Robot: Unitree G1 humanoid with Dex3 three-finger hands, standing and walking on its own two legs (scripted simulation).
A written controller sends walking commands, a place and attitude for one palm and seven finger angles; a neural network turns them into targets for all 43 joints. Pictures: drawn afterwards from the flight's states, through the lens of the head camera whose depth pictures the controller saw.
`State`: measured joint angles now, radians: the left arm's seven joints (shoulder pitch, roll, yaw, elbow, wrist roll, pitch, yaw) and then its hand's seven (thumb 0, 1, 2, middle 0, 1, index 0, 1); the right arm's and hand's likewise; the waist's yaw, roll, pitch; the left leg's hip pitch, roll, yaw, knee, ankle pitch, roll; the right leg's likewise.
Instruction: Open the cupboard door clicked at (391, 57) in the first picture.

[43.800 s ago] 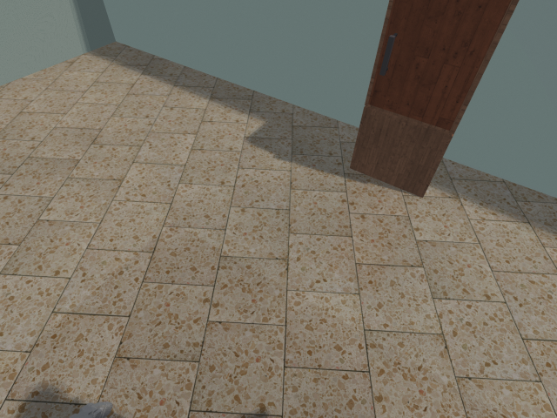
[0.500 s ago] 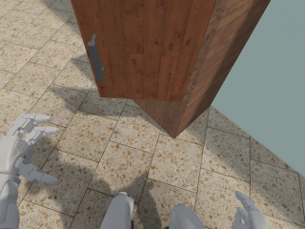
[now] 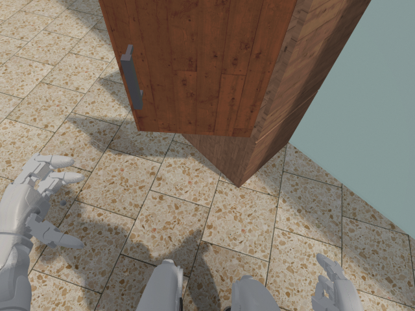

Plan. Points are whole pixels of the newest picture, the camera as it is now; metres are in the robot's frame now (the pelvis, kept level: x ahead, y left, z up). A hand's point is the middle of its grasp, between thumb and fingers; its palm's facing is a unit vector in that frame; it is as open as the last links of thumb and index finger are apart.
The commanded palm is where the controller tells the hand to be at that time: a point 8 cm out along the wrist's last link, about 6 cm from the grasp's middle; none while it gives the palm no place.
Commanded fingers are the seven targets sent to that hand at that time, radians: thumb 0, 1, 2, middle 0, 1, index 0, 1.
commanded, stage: move the hooked fingers beside the handle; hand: left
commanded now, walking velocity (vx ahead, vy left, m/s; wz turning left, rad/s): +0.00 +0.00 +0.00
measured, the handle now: (134, 79) +0.61 +0.23 +0.02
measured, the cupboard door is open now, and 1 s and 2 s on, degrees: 45 45 45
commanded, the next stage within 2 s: none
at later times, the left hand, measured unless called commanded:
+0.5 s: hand (73, 158) +0.38 +0.29 +0.03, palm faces +0.08 -1.00 -0.02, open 13.9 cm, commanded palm +0.36 +0.32 +0.04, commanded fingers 0.00 -0.50 0.30 -0.30 -1.20 -0.30 -1.20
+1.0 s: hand (90, 124) +0.46 +0.29 +0.02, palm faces +0.06 -1.00 -0.01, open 13.9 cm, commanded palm +0.45 +0.32 +0.03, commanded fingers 0.00 -0.50 0.30 -0.30 -1.20 -0.30 -1.20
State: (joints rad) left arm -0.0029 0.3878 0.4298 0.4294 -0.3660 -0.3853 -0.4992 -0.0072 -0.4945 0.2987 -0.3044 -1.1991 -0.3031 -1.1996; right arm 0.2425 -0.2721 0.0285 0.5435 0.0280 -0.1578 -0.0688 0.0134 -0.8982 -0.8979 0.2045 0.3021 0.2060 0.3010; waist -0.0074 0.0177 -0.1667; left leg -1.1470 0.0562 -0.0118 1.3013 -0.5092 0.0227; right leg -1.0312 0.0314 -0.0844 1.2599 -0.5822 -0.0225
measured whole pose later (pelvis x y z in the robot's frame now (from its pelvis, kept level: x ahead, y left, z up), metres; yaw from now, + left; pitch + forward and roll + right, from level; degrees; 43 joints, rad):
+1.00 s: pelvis -0.01 +0.01 -0.03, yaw -2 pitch +27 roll -5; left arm -0.75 0.64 0.54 1.10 -0.17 -0.43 -0.46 -0.01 -0.49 0.30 -0.30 -1.20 -0.30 -1.20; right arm 0.29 -0.29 0.05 0.63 0.00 -0.02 -0.05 0.01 -0.90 -0.90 0.20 0.30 0.21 0.30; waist -0.11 0.02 -0.15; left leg -1.36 0.07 -0.01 1.40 -0.52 0.03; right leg -1.24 0.05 -0.08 1.35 -0.58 -0.01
